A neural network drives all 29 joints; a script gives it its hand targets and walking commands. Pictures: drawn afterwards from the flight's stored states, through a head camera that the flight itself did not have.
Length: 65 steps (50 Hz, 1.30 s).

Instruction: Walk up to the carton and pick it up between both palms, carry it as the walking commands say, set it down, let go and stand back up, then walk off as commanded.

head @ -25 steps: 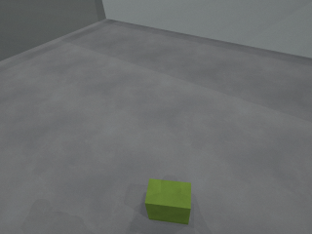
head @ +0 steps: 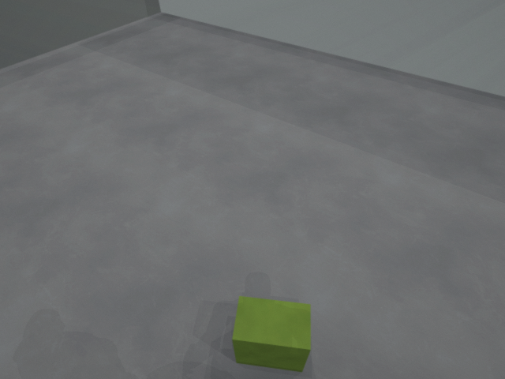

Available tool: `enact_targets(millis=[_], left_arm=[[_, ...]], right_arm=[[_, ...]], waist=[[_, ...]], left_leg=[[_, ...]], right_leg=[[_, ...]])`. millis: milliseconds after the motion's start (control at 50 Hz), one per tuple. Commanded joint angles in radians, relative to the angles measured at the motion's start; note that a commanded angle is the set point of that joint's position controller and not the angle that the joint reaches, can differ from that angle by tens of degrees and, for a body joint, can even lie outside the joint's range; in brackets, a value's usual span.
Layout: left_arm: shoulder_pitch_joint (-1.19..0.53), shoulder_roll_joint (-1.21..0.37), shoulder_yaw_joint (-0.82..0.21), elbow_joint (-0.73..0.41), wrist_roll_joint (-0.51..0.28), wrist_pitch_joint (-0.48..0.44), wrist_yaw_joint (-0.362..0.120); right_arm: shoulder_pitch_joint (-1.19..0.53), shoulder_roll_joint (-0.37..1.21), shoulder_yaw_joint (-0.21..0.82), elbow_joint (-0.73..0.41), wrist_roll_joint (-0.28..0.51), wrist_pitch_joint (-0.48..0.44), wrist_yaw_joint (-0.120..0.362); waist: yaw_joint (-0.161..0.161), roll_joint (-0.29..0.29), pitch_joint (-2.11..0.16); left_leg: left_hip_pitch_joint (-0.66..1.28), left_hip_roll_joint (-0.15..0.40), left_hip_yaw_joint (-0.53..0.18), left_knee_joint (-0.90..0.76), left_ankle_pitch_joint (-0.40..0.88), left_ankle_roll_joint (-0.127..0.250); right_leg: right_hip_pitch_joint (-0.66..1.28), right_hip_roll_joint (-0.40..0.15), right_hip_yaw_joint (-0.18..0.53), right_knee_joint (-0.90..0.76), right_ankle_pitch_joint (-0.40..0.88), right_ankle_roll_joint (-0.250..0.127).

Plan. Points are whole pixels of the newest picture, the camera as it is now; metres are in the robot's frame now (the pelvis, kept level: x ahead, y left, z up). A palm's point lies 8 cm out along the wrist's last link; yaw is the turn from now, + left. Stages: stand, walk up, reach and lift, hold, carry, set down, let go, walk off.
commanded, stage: walk up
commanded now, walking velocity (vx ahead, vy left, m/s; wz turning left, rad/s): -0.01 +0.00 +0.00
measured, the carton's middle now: (271, 335) +0.43 -0.04 -0.64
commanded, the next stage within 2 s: none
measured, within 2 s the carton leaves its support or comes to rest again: neither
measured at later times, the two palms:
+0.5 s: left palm out of the picture +0.04 +0.22 -0.15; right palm out of the picture +0.01 -0.20 -0.14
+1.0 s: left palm out of the picture +0.00 +0.24 -0.15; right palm out of the picture -0.09 -0.12 -0.14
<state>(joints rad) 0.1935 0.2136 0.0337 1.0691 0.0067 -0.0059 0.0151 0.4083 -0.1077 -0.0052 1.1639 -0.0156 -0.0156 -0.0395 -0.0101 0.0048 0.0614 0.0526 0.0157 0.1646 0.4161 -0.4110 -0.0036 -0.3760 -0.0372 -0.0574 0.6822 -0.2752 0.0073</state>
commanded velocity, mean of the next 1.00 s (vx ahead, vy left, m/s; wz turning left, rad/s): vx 0.00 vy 0.00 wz -0.01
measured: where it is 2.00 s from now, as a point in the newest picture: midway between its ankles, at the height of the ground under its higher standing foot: outside the picture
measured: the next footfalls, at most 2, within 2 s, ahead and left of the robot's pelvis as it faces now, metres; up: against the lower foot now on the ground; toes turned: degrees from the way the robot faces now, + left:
right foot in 0.02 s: +0.13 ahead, -0.10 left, +0.00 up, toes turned -4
right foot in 1.56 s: +0.25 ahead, -0.16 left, +0.00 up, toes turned -9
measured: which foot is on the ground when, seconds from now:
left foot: down 0.00-1.00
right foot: up 0.00-0.00, down 0.02-1.00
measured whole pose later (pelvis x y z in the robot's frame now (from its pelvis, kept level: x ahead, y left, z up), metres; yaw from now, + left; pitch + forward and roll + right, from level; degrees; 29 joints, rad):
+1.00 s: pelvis +0.02 +0.04 +0.00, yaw +1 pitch -4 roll -2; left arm 0.26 0.09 0.02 1.23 0.00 0.02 0.05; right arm 0.46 -0.04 0.02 1.26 -0.01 -0.03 -0.06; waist -0.02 0.03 0.05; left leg 0.11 0.00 0.11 0.38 -0.43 0.05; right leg -0.25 -0.03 -0.09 0.46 -0.14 0.03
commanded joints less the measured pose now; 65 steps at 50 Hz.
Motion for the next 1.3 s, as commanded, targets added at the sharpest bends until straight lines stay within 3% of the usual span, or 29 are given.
enact_targets(millis=[0,20,40,60,100,120,240,260,340,460,520,560,580,600,620,680,720,740,860,900,920,1000,1100,1120,1180,1200,1240,1260,1280], left_arm=[[0.130,0.078,0.008,0.035,-0.008,-0.012,0.023],[0.114,0.104,0.020,0.033,0.001,-0.012,0.022],[0.078,0.092,0.014,0.022,-0.003,-0.007,0.021],[0.045,0.053,0.008,0.020,-0.003,-0.001,0.024],[0.000,0.050,0.016,0.031,-0.010,0.012,0.028],[0.001,0.064,0.019,0.020,-0.007,0.012,0.033],[0.029,0.028,0.017,0.075,-0.005,-0.006,0.039],[0.043,0.013,0.012,0.076,-0.009,-0.011,0.040],[0.018,0.000,0.011,0.101,-0.004,-0.004,0.031],[-0.009,-0.045,0.000,0.128,-0.007,0.014,0.025],[0.008,-0.030,-0.006,0.145,-0.011,0.012,0.023],[0.009,-0.034,-0.002,0.147,-0.008,0.009,0.023],[0.024,-0.038,-0.009,0.147,-0.011,0.011,0.020],[0.030,-0.031,-0.001,0.152,-0.011,0.011,0.024],[0.072,-0.040,-0.010,0.171,-0.010,0.014,0.024],[0.062,-0.050,-0.011,0.164,-0.008,0.010,0.024],[0.079,-0.036,-0.008,0.169,-0.008,0.015,0.024],[0.093,-0.057,-0.016,0.178,-0.008,0.010,0.030],[0.114,-0.055,-0.006,0.161,-0.008,0.011,0.037],[0.117,-0.070,-0.009,0.151,-0.007,0.018,0.035],[0.107,-0.049,-0.003,0.150,-0.010,0.014,0.038],[0.079,-0.040,-0.004,0.127,-0.014,0.012,0.037],[0.091,-0.063,-0.014,0.149,-0.008,0.007,0.044],[0.065,-0.049,-0.007,0.129,-0.010,0.011,0.040],[0.066,-0.053,-0.009,0.142,-0.013,0.010,0.044],[0.094,-0.049,-0.010,0.137,-0.014,0.010,0.041],[0.082,-0.036,-0.010,0.129,-0.016,0.013,0.044],[0.119,0.003,0.011,0.104,-0.016,0.010,0.040],[0.041,0.041,0.024,0.055,-0.001,0.022,0.015]], right_arm=[[0.042,-0.107,-0.009,-0.006,0.014,-0.003,-0.006],[0.095,-0.080,-0.003,-0.008,0.018,0.001,-0.007],[0.109,-0.069,-0.007,-0.004,0.023,0.013,-0.005],[0.117,-0.070,0.006,0.016,0.023,0.020,-0.011],[0.101,-0.045,0.000,0.033,0.005,0.018,-0.010],[0.090,-0.060,-0.003,0.039,0.000,0.021,-0.009],[0.077,-0.036,0.005,0.064,0.007,0.007,-0.021],[0.081,-0.035,-0.002,0.057,0.014,0.002,-0.024],[0.051,-0.055,-0.011,0.059,0.011,0.006,-0.019],[0.066,-0.037,-0.010,0.057,0.003,0.010,-0.020],[0.057,-0.051,-0.004,0.067,0.001,0.007,-0.018],[0.077,-0.049,0.000,0.066,0.001,0.004,-0.019],[0.071,-0.044,0.005,0.072,0.006,-0.003,-0.021],[0.107,-0.039,0.009,0.086,0.002,-0.001,-0.019],[0.094,-0.047,0.004,0.082,0.006,-0.004,-0.019],[0.079,-0.048,0.002,0.080,0.006,-0.006,-0.019],[0.126,-0.046,0.008,0.106,0.005,-0.012,-0.022],[0.121,-0.033,0.008,0.098,0.007,-0.018,-0.026],[0.155,-0.017,0.014,0.101,0.014,-0.020,-0.026],[0.175,-0.011,0.008,0.096,0.011,-0.023,-0.026],[0.186,0.005,0.016,0.107,0.000,-0.021,-0.024],[0.184,-0.017,0.006,0.095,0.006,-0.023,-0.031],[0.186,-0.001,0.003,0.095,0.001,-0.012,-0.032],[0.210,-0.009,0.004,0.094,0.003,-0.016,-0.034],[0.192,-0.029,-0.003,0.091,0.005,-0.015,-0.033],[0.184,-0.026,-0.006,0.081,0.010,-0.014,-0.037],[0.172,-0.018,-0.001,0.057,0.003,-0.011,-0.032],[0.235,-0.034,-0.025,0.089,0.010,-0.014,-0.034],[0.327,-0.113,-0.058,0.082,-0.005,-0.011,-0.031]], waist=[[0.039,-0.021,-0.089],[0.028,-0.118,-0.133],[0.017,-0.142,-0.139],[0.004,-0.119,-0.087],[0.005,-0.106,0.003],[0.016,-0.085,-0.029],[0.030,-0.003,-0.090],[0.019,0.051,-0.111],[0.022,0.081,-0.027],[0.010,0.061,0.074],[-0.001,0.092,0.079],[-0.001,0.041,0.079],[0.003,0.074,0.081],[0.000,0.023,0.089],[0.002,0.067,0.101],[0.002,0.042,0.118],[-0.005,0.036,0.114],[0.003,0.084,0.143],[0.005,0.037,0.121],[0.004,0.101,0.141],[0.004,0.053,0.127],[-0.004,0.071,0.079],[0.000,0.076,0.101],[-0.008,0.032,0.056],[-0.004,0.089,0.070],[0.000,0.061,0.051],[-0.003,0.041,0.023],[-0.044,0.023,0.007],[-0.103,0.047,0.005]], left_leg=[[-0.168,0.120,-0.049,0.111,0.757,0.027],[-0.220,0.082,-0.072,0.142,0.422,0.025],[-0.248,0.059,-0.096,0.115,0.151,0.041],[-0.253,0.053,-0.088,0.054,0.083,0.041],[-0.242,0.088,-0.079,-0.005,0.153,0.032],[-0.229,0.094,-0.084,0.028,0.148,0.023],[-0.178,0.112,-0.080,-0.020,0.335,0.008],[-0.164,0.117,-0.087,-0.028,0.387,0.011],[-0.179,0.122,-0.095,-0.039,0.327,0.022],[-0.231,0.146,-0.122,-0.139,0.294,0.034],[-0.180,0.152,-0.122,-0.139,0.319,0.038],[-0.201,0.153,-0.142,-0.145,0.356,0.040],[-0.189,0.157,-0.138,-0.147,0.383,0.037],[-0.196,0.161,-0.138,-0.150,0.383,0.040],[-0.179,0.152,-0.137,-0.147,0.383,0.037],[-0.205,0.156,-0.160,-0.170,0.368,0.050],[-0.192,0.155,-0.157,-0.166,0.421,0.036],[-0.213,0.161,-0.155,-0.159,0.410,0.037],[-0.187,0.152,-0.132,-0.141,0.589,0.019],[-0.237,0.149,-0.137,-0.131,0.604,0.006],[-0.214,0.156,-0.145,-0.143,0.611,0.014],[-0.191,0.156,-0.130,-0.081,0.787,0.020],[-0.243,0.137,-0.095,-0.090,0.658,0.022],[-0.197,0.149,-0.113,-0.096,0.667,0.015],[-0.179,0.162,-0.107,-0.075,0.797,0.011],[-0.135,0.160,-0.079,-0.052,0.832,0.002],[-0.154,0.147,-0.090,-0.046,0.741,0.014],[-0.156,0.175,-0.092,0.004,0.561,-0.016],[0.033,0.318,-0.294,-0.078,0.240,0.049]], right_leg=[[0.327,-0.053,0.017,-0.215,0.692,-0.047],[0.412,-0.150,0.091,-0.194,0.900,-0.086],[0.414,-0.192,0.149,-0.210,0.850,-0.105],[0.361,-0.191,0.192,-0.239,0.688,-0.134],[0.280,-0.136,0.125,-0.248,0.464,-0.106],[0.288,-0.146,0.158,-0.286,0.432,-0.098],[0.363,-0.121,0.119,-0.234,0.643,-0.082],[0.369,-0.120,0.111,-0.242,0.641,-0.080],[0.300,-0.108,0.117,-0.287,0.492,-0.075],[0.251,-0.071,0.060,-0.312,0.271,-0.048],[0.208,-0.063,0.054,-0.335,0.238,-0.033],[0.234,-0.056,0.030,-0.308,0.220,-0.019],[0.225,-0.055,0.033,-0.309,0.209,-0.021],[0.228,-0.056,0.029,-0.312,0.209,-0.019],[0.200,-0.054,0.031,-0.304,0.192,-0.005],[0.223,-0.050,0.041,-0.298,0.171,-0.008],[0.215,-0.038,0.023,-0.295,0.169,0.007],[0.195,-0.053,0.047,-0.301,0.186,-0.011],[0.212,-0.040,0.020,-0.264,0.220,-0.001],[0.201,-0.049,0.023,-0.249,0.204,0.005],[0.208,-0.053,0.027,-0.239,0.206,-0.002],[0.202,-0.043,0.004,-0.202,0.268,0.001],[0.233,-0.073,0.024,-0.199,0.369,-0.022],[0.220,-0.069,0.031,-0.188,0.357,-0.021],[0.198,-0.067,0.022,-0.179,0.364,-0.026],[0.174,-0.058,0.006,-0.166,0.364,-0.029],[0.196,-0.069,0.020,-0.172,0.363,-0.026],[0.176,-0.065,-0.008,-0.085,0.282,-0.018],[-0.115,0.026,-0.060,0.080,-0.170,-0.002]])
